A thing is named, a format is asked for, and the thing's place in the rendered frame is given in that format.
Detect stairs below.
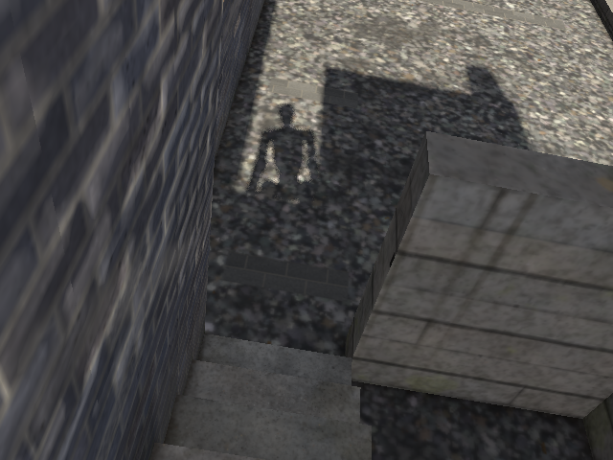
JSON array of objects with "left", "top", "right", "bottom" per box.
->
[{"left": 150, "top": 333, "right": 372, "bottom": 460}]

